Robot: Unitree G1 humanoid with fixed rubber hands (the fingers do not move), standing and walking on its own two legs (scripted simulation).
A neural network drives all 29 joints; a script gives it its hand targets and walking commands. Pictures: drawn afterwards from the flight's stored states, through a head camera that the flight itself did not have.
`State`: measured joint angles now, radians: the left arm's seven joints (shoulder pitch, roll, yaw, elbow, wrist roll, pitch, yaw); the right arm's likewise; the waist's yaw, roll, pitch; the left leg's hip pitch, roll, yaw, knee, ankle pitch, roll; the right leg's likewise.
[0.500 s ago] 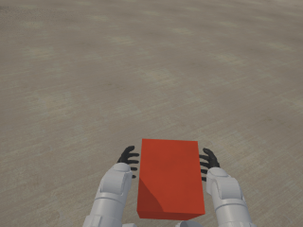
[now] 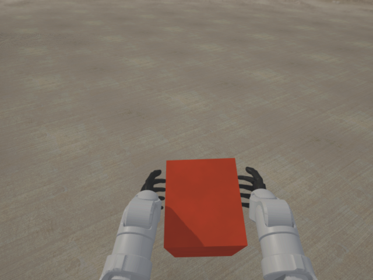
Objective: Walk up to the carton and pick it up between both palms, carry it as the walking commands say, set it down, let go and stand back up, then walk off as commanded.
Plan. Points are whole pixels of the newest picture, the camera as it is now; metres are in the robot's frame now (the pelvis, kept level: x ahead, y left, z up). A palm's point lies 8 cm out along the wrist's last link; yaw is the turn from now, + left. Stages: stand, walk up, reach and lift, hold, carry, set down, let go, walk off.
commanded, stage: carry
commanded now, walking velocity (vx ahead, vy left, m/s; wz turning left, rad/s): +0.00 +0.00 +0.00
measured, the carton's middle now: (201, 212) +0.31 -0.01 -0.04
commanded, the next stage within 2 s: hold in 1.74 s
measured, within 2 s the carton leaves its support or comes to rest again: neither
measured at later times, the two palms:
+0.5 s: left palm (144, 223) +0.23 +0.12 +0.05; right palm (266, 227) +0.23 -0.13 +0.05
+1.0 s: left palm (149, 240) +0.20 +0.10 +0.03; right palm (273, 236) +0.21 -0.14 +0.04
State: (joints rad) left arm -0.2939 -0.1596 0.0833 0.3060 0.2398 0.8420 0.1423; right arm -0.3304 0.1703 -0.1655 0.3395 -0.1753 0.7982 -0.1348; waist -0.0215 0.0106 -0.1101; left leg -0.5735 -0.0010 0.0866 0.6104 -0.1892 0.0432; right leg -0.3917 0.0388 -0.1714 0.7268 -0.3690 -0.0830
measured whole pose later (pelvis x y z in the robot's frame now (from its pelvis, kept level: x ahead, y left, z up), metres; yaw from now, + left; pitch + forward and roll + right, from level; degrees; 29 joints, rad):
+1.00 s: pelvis -0.09 -0.02 +0.01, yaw -1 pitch +2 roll +1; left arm -0.25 -0.15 0.05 0.18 0.20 0.84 0.16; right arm -0.31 0.16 -0.11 0.24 -0.15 0.79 -0.17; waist 0.00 -0.02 -0.04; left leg -0.46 0.00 0.11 0.65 -0.22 0.06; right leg -0.50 -0.02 -0.18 0.61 -0.15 -0.08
